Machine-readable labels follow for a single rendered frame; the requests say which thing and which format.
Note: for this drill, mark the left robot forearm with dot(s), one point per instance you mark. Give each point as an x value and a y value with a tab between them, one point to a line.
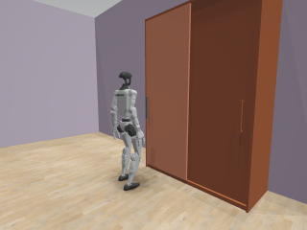
114	118

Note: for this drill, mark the robot left hand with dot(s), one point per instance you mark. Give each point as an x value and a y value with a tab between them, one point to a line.
114	128

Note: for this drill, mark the right robot upper arm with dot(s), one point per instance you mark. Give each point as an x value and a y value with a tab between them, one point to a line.
132	94

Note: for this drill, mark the robot right shin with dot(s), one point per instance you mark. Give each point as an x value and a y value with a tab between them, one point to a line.
133	167

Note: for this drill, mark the handle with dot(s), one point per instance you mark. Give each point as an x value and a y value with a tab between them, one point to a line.
146	99
240	116

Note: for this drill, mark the robot right thigh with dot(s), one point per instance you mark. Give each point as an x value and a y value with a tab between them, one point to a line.
137	149

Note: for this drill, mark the right robot forearm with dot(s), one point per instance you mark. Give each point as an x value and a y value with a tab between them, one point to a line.
134	119

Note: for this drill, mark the robot right hand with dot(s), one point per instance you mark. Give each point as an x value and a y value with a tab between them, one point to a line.
140	135

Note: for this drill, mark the left robot upper arm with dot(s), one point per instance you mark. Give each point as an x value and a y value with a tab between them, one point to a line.
114	102

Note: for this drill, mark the wardrobe door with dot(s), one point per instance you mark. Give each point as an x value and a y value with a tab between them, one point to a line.
223	46
168	39

